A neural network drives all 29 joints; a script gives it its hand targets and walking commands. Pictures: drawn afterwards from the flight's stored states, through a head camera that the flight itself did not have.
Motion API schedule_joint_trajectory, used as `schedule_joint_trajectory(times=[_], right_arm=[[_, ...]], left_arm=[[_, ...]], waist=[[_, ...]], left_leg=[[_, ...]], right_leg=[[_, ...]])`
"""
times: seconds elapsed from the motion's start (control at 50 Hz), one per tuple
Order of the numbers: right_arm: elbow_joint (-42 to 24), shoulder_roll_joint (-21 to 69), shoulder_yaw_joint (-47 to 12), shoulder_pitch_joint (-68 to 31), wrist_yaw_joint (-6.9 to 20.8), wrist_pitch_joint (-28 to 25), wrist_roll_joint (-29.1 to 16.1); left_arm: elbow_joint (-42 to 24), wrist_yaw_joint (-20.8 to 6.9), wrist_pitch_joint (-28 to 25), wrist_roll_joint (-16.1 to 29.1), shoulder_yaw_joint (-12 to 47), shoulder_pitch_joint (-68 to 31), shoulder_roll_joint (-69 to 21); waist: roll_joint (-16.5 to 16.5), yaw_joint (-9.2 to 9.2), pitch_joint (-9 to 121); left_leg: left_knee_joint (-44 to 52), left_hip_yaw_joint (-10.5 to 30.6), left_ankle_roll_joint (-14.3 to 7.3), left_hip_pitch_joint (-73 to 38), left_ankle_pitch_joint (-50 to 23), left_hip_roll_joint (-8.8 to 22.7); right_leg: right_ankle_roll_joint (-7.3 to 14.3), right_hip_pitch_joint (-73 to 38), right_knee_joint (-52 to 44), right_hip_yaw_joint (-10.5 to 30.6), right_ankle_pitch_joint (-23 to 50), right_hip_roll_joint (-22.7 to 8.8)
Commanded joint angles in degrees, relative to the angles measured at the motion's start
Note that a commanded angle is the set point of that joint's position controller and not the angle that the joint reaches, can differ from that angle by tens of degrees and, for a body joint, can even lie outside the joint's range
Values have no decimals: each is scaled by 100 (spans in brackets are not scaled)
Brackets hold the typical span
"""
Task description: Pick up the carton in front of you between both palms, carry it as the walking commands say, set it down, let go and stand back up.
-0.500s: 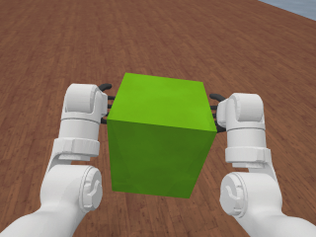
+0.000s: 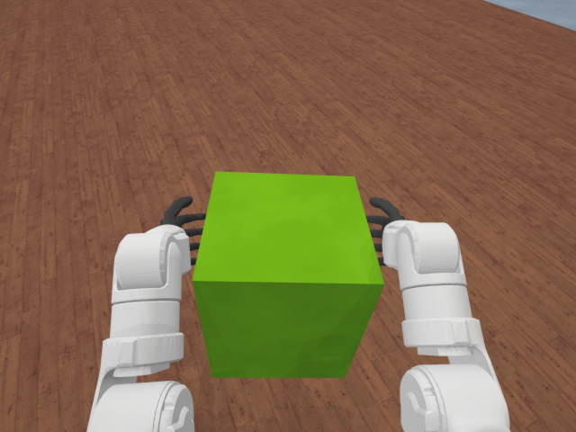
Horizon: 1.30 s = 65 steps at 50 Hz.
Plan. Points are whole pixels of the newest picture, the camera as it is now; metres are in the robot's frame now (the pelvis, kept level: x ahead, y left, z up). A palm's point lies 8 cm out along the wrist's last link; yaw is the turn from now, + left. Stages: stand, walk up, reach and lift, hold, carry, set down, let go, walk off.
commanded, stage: carry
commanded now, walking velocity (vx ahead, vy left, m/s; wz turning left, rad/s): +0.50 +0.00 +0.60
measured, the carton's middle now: (282, 278) +0.35 +0.00 +0.03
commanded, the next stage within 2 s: none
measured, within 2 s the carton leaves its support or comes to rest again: neither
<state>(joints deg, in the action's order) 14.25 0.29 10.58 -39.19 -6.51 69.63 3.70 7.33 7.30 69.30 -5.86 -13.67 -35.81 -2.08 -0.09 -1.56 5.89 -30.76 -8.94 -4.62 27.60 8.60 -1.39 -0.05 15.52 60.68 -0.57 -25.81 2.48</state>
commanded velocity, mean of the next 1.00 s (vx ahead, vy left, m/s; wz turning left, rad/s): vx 0.50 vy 0.00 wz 0.07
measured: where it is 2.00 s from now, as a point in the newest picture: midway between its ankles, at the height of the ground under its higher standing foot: (249, 213)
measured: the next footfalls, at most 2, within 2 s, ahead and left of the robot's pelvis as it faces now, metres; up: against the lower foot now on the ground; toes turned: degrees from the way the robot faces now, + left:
right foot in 0.30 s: +0.36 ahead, -0.13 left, +0.00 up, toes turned +2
left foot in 0.70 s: +0.55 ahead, +0.15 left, +0.00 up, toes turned +23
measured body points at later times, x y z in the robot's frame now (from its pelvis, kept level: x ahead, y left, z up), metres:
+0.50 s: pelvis +0.31 -0.04 +0.02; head +0.27 -0.06 +0.47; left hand +0.54 +0.17 +0.12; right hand +0.61 -0.12 +0.10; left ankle +0.29 +0.08 -0.67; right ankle +0.32 -0.13 -0.72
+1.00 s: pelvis +0.60 +0.04 +0.02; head +0.60 +0.04 +0.47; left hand +0.85 +0.23 +0.10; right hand +0.89 -0.07 +0.09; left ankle +0.52 +0.14 -0.72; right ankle +0.71 -0.06 -0.69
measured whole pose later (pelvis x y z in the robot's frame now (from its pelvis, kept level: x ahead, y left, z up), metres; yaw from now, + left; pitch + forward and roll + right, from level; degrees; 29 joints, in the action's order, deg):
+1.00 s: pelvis +0.60 +0.04 +0.02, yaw +12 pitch +5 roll +0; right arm -18.2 7.5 6.5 -8.0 -5.6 70.0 6.1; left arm -18.4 5.7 67.7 -7.1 -4.6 -9.0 -7.7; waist 0.3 -2.3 7.3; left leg -17.5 -11.1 0.1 8.7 13.9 3.4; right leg -1.1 32.7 39.0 -7.4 -12.2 -5.0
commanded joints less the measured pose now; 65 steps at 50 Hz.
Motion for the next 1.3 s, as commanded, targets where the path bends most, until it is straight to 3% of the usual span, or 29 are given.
schedule_joint_trajectory(times=[0.0, 0.08, 0.14, 0.2, 0.24, 0.26, 0.28, 0.3, 0.34, 0.38, 0.44, 0.48, 0.54, 0.58, 0.64, 0.66, 0.68, 0.7, 0.74, 0.8, 0.92, 1.02, 1.04, 1.06, 1.08, 1.1, 1.14, 1.18, 1.28], right_arm=[[-2139, 7015, -3549, -3202, 1409, -157, -2468], [-3282, 6636, -3870, -2383, 1333, -110, -2382], [-3429, 6103, -4009, -1340, 1327, 7, -2075], [-3442, 5813, -4205, -625, 1483, 31, -1819], [-3280, 5484, -4201, -289, 1556, 112, -1758], [-3161, 5619, -4196, -184, 1582, 176, -1773], [-3155, 5594, -4302, -197, 1611, 203, -1838], [-3047, 5681, -4207, -163, 1648, 199, -1880], [-3264, 6022, -4401, -699, 1741, 124, -2141], [-3122, 6059, -4392, -400, 1732, 58, -2095], [-3310, 6073, -4511, -555, 1640, 7, -2166], [-3151, 5931, -4377, -47, 1613, -16, -2014], [-3560, 5804, -4395, -129, 1599, 14, -2026], [-3575, 5575, -4352, -290, 1600, 65, -2050], [-3264, 5331, -4284, -160, 1590, 162, -2096], [-3080, 5318, -4217, 4, 1581, 200, -2055], [-3067, 5045, -4009, 64, 1578, 212, -1970], [-3029, 5310, -4109, 27, 1598, 209, -2029], [-3147, 5667, -4218, 22, 1643, 108, -2120], [-3736, 6243, -4615, -557, 1750, -86, -2452], [-4153, 5839, -4636, -227, 1781, -163, -2442], [-3846, 5162, -4469, 155, 1662, 98, -2165], [-3815, 5099, -4476, 227, 1622, 128, -2147], [-3930, 5128, -4440, -13, 1611, 161, -2142], [-3814, 5049, -4363, 56, 1584, 211, -2062], [-3752, 5178, -4443, -56, 1570, 210, -2064], [-3815, 5607, -4460, -386, 1622, 151, -2148], [-3570, 5921, -4455, -226, 1640, 65, -2132], [-4006, 5993, -4646, -171, 1461, -127, -2003]], left_arm=[[-1026, -1456, -51, 2445, 3728, -2940, -6869], [-2175, -1398, -39, 2593, 4216, -2229, -6899], [-2179, -1454, 27, 2409, 4535, -1296, -6486], [-2368, -1520, 28, 2284, 4842, -827, -6164], [-1830, -1626, 105, 2103, 4651, -16, -6051], [-1685, -1649, 132, 2056, 4593, 174, -5873], [-1682, -1693, 133, 2033, 4462, 364, -5947], [-1843, -1733, 117, 2084, 4610, 144, -6003], [-2166, -1758, 14, 2253, 4678, -322, -6338], [-2371, -1766, 7, 2303, 4719, -384, -6314], [-2065, -1810, 32, 2339, 4694, -28, -6307], [-2267, -1803, 11, 2336, 4781, -34, -6016], [-2426, -1762, 41, 2388, 4805, 13, -5958], [-2462, -1685, 84, 2349, 4838, -198, -5805], [-2468, -1613, 182, 2238, 4819, -263, -5526], [-2324, -1574, 261, 2233, 4763, -164, -5449], [-2298, -1574, 314, 2257, 4777, -271, -5423], [-2179, -1588, 330, 2197, 4837, -123, -5490], [-2106, -1654, 233, 2255, 4836, -137, -5832], [-2236, -1651, -47, 2270, 4856, 17, -6476], [-2775, -1465, -174, 2115, 4919, 284, -6280], [-2517, -1479, 72, 1970, 4632, 795, -5645], [-2546, -1514, 126, 2047, 4657, 711, -5538], [-2558, -1535, 161, 1988, 4599, 577, -5430], [-2315, -1582, 178, 2162, 4602, 462, -5386], [-2270, -1632, 179, 2220, 4586, 432, -5501], [-2519, -1678, 99, 2279, 4745, 42, -5941], [-2728, -1700, 58, 2429, 4808, -282, -6242], [-2737, -1818, -4, 2563, 4895, 21, -6217]], waist=[[-209, 4, 2406], [633, 48, 2251], [1004, 35, 1978], [679, 112, 2001], [-141, 246, 2205], [-1446, 268, 2161], [-1978, 300, 2032], [-1324, 302, 1822], [-909, 299, 1492], [-624, 274, 1274], [-1154, 245, 1147], [-648, 222, 998], [-911, 243, 870], [-600, 289, 680], [-180, 162, 864], [-2, 69, 1115], [1597, -40, 1450], [1970, -73, 1627], [805, -45, 1590], [205, 16, 1841], [1058, 50, 1254], [421, 150, 1212], [220, 232, 1428], [-813, 340, 1632], [-1875, 276, 1614], [-1609, 297, 1419], [-693, 279, 1400], [-216, 252, 1625], [-875, 197, 1389]], left_leg=[[1117, 2637, -820, -4024, -2476, 1687], [1375, 1941, -741, -3353, -2264, 1405], [1346, 1316, -482, -2551, -1691, 1084], [692, 829, -77, -2272, -1414, 767], [-637, 533, 302, -1022, -753, 385], [-1870, 349, 546, 166, 1206, 8], [-2395, 694, 398, 1074, 2426, -66], [-2747, 832, 329, 1510, 2479, 202], [-2720, 840, 354, 1594, 2123, 391], [-1981, 631, 426, 1095, 1573, 509], [-1175, 389, 469, 545, 723, 623], [-571, 230, 467, 268, 261, 543], [-81, 25, 559, -111, -326, 550], [134, -74, 527, -157, -443, 555], [630, -404, 380, -1290, 326, 363], [610, 285, 170, -2233, 702, 868], [1170, 2494, -373, -3344, 937, 1968], [1547, 3731, -939, -4218, 174, 2511], [1324, 3332, -926, -3873, -1541, 2535], [1677, 2108, -367, -3256, -517, 2199], [2115, 627, -155, -2548, -190, 1693], [675, -239, 206, -2136, -985, 1234], [-330, -435, 379, -1549, -1012, 1144], [-1671, -361, 605, -405, 133, 667], [-2899, -33, 697, 994, 1967, 174], [-3582, 600, 547, 1548, 2184, 430], [-3742, 707, 438, 1672, 1811, 707], [-3217, 811, 422, 1230, 1000, 927], [-2078, 376, 483, 1433, 89, 757]], right_leg=[[-270, 2641, 386, 425, 468, -703], [-415, 1813, -1716, -103, 341, -542], [-508, 790, -2862, -594, 1571, -385], [-433, -284, -3883, -1073, 2504, -253], [-12, -1859, -3825, -32, 1696, -985], [443, -2348, -4346, 1981, 852, -2348], [867, -2796, -4472, 2665, 1166, -2727], [1124, -2746, -4417, 2705, 1222, -2913], [981, -2125, -4496, 2148, 1717, -2608], [666, -1464, -4953, 1100, 969, -2282], [559, -963, -5209, 336, 859, -2001], [556, -896, -5254, 7, 902, -1898], [528, -806, -5255, -263, 723, -1799], [555, -852, -5069, -228, 986, -1835], [332, -671, -3533, -797, 1511, -1383], [92, 87, -2604, -1099, 1786, -1184], [-241, 1488, -961, -1142, 1099, -566], [-247, 2752, 15, -738, -494, -206], [-49, 3052, 737, -224, -478, -619], [-98, 2450, -216, -106, 325, -926], [-105, 1410, -2594, -759, 1705, -753], [-36, -402, -3580, -1564, 1930, -312], [85, -1327, -3641, -1148, 1481, -484], [361, -2192, -3997, 523, 886, -1503], [992, -2829, -4568, 2658, 649, -2631], [1225, -2768, -4815, 2846, 1037, -2767], [1071, -2410, -4578, 2046, 2168, -2576], [784, -2002, -4784, 1236, 2017, -2285], [676, -2211, -4904, -51, 2950, -1927]])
